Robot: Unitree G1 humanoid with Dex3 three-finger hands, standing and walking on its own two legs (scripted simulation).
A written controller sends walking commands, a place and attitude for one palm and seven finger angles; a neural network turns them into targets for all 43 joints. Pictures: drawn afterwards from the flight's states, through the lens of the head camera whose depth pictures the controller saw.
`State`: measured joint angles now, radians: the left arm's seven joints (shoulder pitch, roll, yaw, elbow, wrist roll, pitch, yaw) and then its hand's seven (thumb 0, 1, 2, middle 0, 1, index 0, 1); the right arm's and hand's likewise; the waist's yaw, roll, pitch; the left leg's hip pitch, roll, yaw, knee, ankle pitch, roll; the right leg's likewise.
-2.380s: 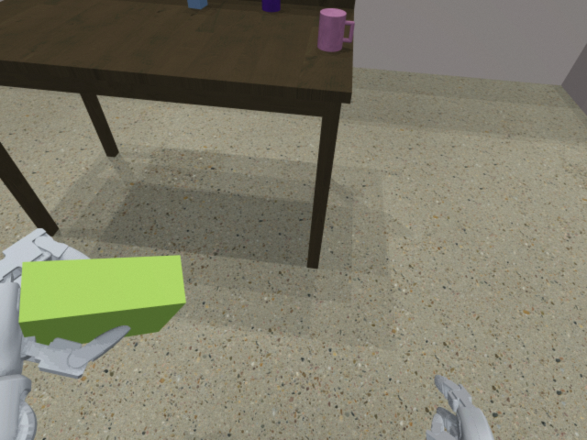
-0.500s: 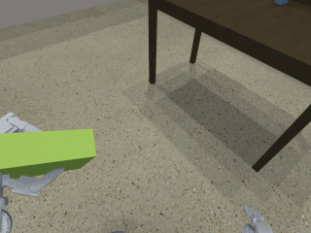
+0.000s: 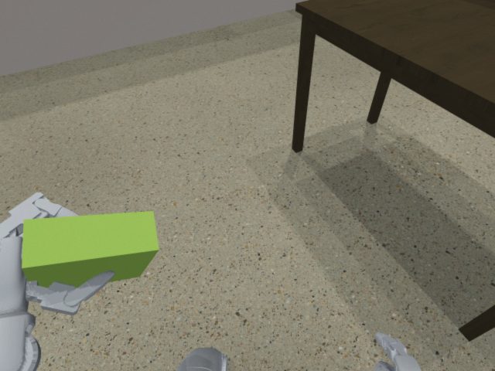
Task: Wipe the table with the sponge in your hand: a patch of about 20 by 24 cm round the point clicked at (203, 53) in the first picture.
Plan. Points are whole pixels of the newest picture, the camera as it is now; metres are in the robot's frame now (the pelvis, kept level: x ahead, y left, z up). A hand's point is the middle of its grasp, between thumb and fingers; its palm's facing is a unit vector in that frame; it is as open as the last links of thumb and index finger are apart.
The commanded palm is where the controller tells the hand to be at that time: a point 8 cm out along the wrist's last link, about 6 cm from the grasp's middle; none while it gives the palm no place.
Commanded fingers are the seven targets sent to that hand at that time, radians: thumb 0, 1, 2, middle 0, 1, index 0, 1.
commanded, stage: walk to a spot facing it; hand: left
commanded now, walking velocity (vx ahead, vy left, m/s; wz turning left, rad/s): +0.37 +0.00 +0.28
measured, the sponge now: (112, 251) +0.23 +0.20 +0.14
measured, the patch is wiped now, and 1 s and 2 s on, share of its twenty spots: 0.00 0.00 0.00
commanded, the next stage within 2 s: none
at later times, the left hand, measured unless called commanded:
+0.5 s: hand (93, 179) +0.31 +0.24 +0.19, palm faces +0.46 -0.77 -0.44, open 9.5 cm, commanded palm +0.26 +0.28 +0.18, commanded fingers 0.00 0.10 1.30 -1.20 -1.60 -1.20 -1.60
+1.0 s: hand (116, 133) +0.43 +0.26 +0.18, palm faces +0.60 -0.68 -0.42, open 9.5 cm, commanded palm +0.36 +0.29 +0.18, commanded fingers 0.00 0.10 1.30 -1.20 -1.60 -1.20 -1.60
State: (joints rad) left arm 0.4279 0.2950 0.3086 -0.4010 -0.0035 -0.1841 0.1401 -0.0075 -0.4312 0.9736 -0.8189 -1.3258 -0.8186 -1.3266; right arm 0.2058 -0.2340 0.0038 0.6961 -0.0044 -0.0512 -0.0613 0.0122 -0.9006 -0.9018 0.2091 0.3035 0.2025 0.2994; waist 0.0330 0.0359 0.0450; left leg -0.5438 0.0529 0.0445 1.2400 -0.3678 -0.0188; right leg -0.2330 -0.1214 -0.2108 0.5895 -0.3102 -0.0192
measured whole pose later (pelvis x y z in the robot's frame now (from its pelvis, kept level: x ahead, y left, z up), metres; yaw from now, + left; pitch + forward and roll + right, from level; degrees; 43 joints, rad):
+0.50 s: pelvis +0.12 -0.01 +0.00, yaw +5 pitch +0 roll -1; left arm 0.51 0.37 0.36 -0.56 -0.02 -0.24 0.15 -0.01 -0.43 0.98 -0.82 -1.33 -0.82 -1.33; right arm 0.24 -0.10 0.04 0.61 0.00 -0.11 -0.05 0.01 -0.90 -0.90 0.21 0.30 0.20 0.30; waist 0.01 0.03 0.04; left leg -0.26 0.10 0.11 0.51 -0.24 -0.01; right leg -0.45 -0.12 -0.14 0.82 -0.37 0.05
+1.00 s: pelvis +0.27 -0.02 -0.02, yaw +13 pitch -1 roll +2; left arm 0.47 0.40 0.40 -0.60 -0.02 -0.24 0.20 -0.01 -0.43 0.98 -0.82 -1.33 -0.82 -1.33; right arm 0.19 -0.26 -0.07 0.54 0.00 -0.05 -0.07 0.01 -0.91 -0.90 0.20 0.30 0.19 0.30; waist 0.00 -0.06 0.10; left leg -0.39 0.04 0.22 0.61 -0.14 0.06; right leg -0.24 -0.15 -0.19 0.92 -0.51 0.02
